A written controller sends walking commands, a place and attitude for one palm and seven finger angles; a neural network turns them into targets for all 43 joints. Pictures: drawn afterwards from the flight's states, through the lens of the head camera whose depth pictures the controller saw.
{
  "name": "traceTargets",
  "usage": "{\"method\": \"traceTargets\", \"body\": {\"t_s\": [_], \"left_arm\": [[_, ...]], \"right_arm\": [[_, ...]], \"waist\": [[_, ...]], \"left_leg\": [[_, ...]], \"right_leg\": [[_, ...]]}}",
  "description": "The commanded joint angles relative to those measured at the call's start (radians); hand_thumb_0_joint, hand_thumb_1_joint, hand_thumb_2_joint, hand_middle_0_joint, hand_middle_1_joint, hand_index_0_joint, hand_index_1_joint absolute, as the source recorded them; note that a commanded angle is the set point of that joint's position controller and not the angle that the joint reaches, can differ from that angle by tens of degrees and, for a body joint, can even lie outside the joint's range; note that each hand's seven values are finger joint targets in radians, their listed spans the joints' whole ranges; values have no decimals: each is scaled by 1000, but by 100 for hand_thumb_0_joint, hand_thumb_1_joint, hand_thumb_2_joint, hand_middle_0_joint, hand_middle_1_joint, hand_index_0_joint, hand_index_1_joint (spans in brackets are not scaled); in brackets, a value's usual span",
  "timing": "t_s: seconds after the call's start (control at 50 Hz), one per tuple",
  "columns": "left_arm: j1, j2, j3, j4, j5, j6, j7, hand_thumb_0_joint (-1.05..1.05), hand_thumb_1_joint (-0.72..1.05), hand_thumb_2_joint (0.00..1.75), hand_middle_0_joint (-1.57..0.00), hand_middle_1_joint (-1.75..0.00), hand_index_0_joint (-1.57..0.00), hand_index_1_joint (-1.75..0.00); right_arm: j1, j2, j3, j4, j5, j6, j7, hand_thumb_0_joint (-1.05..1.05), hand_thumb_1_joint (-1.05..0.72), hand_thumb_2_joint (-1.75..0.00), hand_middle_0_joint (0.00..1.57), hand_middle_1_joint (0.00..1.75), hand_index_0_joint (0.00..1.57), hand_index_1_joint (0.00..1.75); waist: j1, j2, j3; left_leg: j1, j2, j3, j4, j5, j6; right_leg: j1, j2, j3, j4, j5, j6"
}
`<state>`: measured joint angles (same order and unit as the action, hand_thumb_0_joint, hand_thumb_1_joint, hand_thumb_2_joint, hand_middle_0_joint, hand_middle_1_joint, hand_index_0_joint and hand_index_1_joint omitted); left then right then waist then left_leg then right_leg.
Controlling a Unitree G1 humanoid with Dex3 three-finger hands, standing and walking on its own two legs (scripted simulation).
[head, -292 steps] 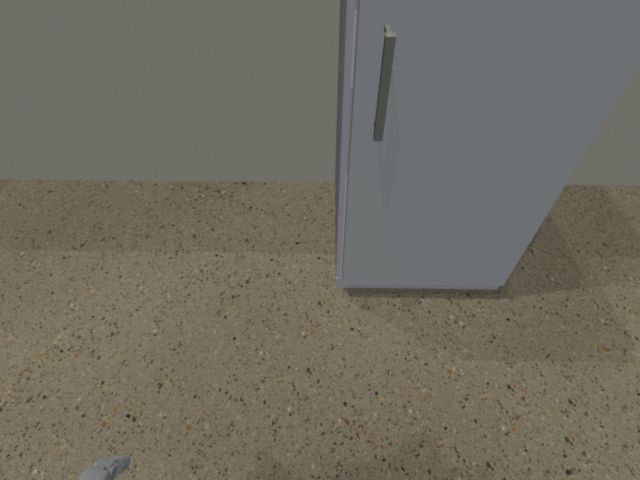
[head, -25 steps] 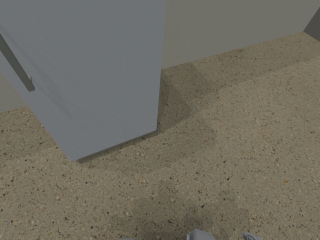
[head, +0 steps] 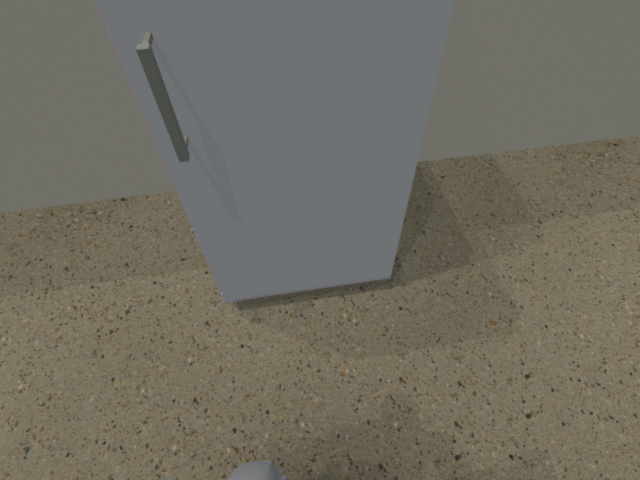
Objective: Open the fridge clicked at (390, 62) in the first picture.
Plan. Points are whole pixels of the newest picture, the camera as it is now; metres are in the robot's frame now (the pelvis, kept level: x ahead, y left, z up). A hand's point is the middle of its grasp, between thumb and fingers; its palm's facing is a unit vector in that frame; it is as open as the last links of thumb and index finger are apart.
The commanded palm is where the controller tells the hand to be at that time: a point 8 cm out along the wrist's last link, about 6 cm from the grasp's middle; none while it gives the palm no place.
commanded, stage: turn to face it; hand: left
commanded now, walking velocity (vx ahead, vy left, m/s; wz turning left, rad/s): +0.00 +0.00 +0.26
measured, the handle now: (167, 102) +0.69 +0.31 +0.08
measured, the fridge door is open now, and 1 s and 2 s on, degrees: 0 0 0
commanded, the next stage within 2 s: take the last steps up to it in 0.16 s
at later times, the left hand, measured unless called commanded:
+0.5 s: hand out of the picture +0.03 +0.24 -0.16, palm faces +0.11 -0.97 -0.20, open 7.3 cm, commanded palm none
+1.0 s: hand out of the picture -0.03 +0.18 -0.16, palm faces +0.28 -0.95 -0.13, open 7.3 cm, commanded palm none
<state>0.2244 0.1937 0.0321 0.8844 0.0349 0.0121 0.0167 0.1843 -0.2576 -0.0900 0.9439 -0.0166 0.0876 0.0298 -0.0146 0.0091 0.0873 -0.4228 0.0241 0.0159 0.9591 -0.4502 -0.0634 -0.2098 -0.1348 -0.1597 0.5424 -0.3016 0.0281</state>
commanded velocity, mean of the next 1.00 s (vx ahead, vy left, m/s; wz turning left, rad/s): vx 0.22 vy -0.02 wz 0.09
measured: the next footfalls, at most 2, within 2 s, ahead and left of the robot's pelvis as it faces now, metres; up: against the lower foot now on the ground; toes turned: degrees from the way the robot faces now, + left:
left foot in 0.10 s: +0.04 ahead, +0.14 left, +0.00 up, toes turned +6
right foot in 0.60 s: +0.05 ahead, -0.08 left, +0.00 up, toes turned +2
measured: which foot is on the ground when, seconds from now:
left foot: up 0.00-0.08, down 0.10-0.60, up 0.62-1.00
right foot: down 0.00-0.10, up 0.12-0.58, down 0.60-1.00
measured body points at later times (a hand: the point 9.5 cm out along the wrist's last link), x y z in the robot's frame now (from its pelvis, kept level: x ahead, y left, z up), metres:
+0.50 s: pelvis +0.00 +0.05 +0.01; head +0.00 +0.05 +0.46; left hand +0.03 +0.29 -0.14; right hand +0.06 -0.19 -0.14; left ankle +0.00 +0.13 -0.74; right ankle +0.00 -0.09 -0.70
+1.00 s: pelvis +0.12 +0.07 +0.00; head +0.14 +0.08 +0.44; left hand -0.04 +0.23 -0.15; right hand +0.21 -0.15 -0.16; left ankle +0.19 +0.21 -0.72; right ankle +0.01 -0.08 -0.74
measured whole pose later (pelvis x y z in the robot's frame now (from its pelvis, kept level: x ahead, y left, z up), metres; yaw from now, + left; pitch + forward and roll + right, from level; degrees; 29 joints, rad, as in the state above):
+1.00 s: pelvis +0.12 +0.07 +0.00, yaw +9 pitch +0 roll -1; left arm 0.50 0.09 0.03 1.18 0.03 -0.05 0.02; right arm 0.19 -0.17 -0.06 1.05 -0.02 -0.01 0.03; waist 0.05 0.00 0.06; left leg -0.46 0.09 0.11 0.65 -0.22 0.01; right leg 0.02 -0.05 -0.12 0.38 -0.39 0.04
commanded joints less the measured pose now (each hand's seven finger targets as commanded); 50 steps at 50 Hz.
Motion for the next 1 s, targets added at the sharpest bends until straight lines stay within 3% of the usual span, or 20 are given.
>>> {"method": "traceTargets", "body": {"t_s": [0.0,0.04,0.06,0.08,0.1,0.12,0.18,0.26,0.4,0.52,0.54,0.58,0.6,0.62,0.66,0.7,0.82,0.92,0.96,0.98], "left_arm": [[63,248,72,-23,0,-11,16,0,90,90,-20,-30,-20,-30],[39,237,71,-13,-10,-4,13,0,90,90,-20,-30,-20,-30],[51,204,67,-21,-21,3,11,0,90,90,-20,-30,-20,-30],[63,128,48,-49,-27,7,4,0,90,90,-20,-30,-20,-30],[-5,126,35,-57,-19,17,12,0,90,90,-20,-30,-20,-30],[-38,124,40,-43,-22,24,16,0,90,90,-20,-30,-20,-30],[-2,123,43,18,-21,20,-2,0,90,90,-20,-30,-20,-30],[9,105,32,52,-22,18,-3,0,90,90,-20,-30,-20,-30],[-42,70,18,57,-7,1,-19,0,90,90,-20,-30,-20,-30],[121,38,17,127,-8,-21,-23,0,90,90,-20,-30,-20,-30],[174,65,23,148,-5,-31,-18,0,90,90,-20,-30,-20,-30],[278,183,52,161,0,-38,0,0,90,90,-20,-30,-20,-30],[291,184,54,164,-12,-49,6,0,90,90,-20,-30,-20,-30],[244,155,48,164,-13,-54,8,0,90,90,-20,-30,-20,-30],[166,80,31,153,-10,-62,9,0,90,90,-20,-30,-20,-30],[183,52,22,162,-15,-77,8,0,90,90,-20,-30,-20,-30],[289,42,14,233,-10,-95,11,0,90,90,-20,-30,-20,-30],[303,63,21,261,-6,-85,15,0,90,90,-20,-30,-20,-30],[283,66,25,264,-11,-79,14,0,90,90,-20,-30,-20,-30],[295,42,22,263,-16,-76,13,0,90,90,-20,-30,-20,-30]], "right_arm": [[-59,-36,14,-90,8,-50,-10,0,-90,-90,20,30,20,30],[18,-55,14,-64,5,-63,-13,0,-90,-90,20,30,20,30],[62,-117,2,-56,0,-76,-14,0,-90,-90,20,30,20,30],[97,-218,-19,-56,-6,-83,-19,0,-90,-90,20,30,20,30],[132,-239,-23,-36,-5,-75,-29,0,-90,-90,20,30,20,30],[110,-212,-17,-29,-7,-78,-43,0,-90,-90,20,30,20,30],[-8,-131,14,-49,-7,-85,-55,0,-90,-90,20,30,20,30],[39,-112,19,-19,-2,-93,-59,0,-90,-90,20,30,20,30],[121,-90,12,34,-13,-103,-55,0,-90,-90,20,30,20,30],[95,-74,15,67,-9,-103,-53,0,-90,-90,20,30,20,30],[93,-48,19,73,-4,-105,-51,0,-90,-90,20,30,20,30],[44,31,37,15,-1,-114,-41,0,-90,-90,20,30,20,30],[-4,-29,20,2,-13,-109,-31,0,-90,-90,20,30,20,30],[-11,-26,13,10,-13,-102,-24,0,-90,-90,20,30,20,30],[53,3,8,53,-17,-94,-14,0,-90,-90,20,30,20,30],[93,34,12,72,-17,-92,-12,0,-90,-90,20,30,20,30],[-14,62,21,38,-9,-105,-3,0,-90,-90,20,30,20,30],[-67,78,32,26,-2,-128,0,0,-90,-90,20,30,20,30],[63,54,27,69,-8,-140,-15,0,-90,-90,20,30,20,30],[191,7,18,114,-13,-148,-28,0,-90,-90,20,30,20,30]], "waist": [[51,-261,-115],[9,-192,-146],[-14,-37,-190],[-26,278,-198],[-61,265,-189],[-52,279,-165],[7,151,-106],[-7,112,-149],[-34,108,-31],[46,85,-9],[70,12,1],[125,-305,32],[127,-238,56],[94,-217,109],[31,-118,126],[18,-101,83],[46,-135,67],[54,-167,41],[-14,-138,-24],[-58,-50,-114]], "left_leg": [[57,-27,76,-241,14,13],[217,-24,80,-475,198,26],[382,68,-10,-574,384,55],[494,331,-336,-588,773,179],[381,389,-341,-613,773,264],[336,346,-339,-622,717,269],[286,241,-214,-618,691,230],[369,218,-189,-623,734,231],[269,228,-316,-776,24,247],[59,155,-260,-707,-155,194],[-21,100,-215,-600,-147,163],[-298,-53,13,-163,-126,86],[-305,-1,-32,-34,-75,89],[-304,23,-43,35,-3,90],[-258,58,-21,91,123,72],[-226,68,6,98,212,54],[-230,84,63,-77,251,45],[-50,50,113,-287,214,71],[179,-1,152,-421,266,84],[398,28,116,-477,309,99]], "right_leg": [[109,-206,125,-93,544,-137],[54,-174,71,12,471,-73],[-67,-129,22,159,328,-19],[-321,1,-11,352,-204,55],[-283,16,76,476,-366,43],[-301,16,132,537,-322,36],[-280,16,138,551,-163,38],[-244,38,129,446,-130,48],[-228,58,111,283,-153,18],[104,110,63,-69,-24,-5],[206,80,110,-165,-30,-15],[282,-278,602,-440,-443,-170],[167,-310,679,-495,-548,-209],[85,-283,644,-512,-540,-202],[32,-199,429,-465,-329,-159],[54,-143,289,-436,-106,-139],[128,-128,211,-387,190,-163],[131,-127,174,-289,340,-149],[90,-82,123,-111,449,-123],[19,-45,101,86,456,-97]]}}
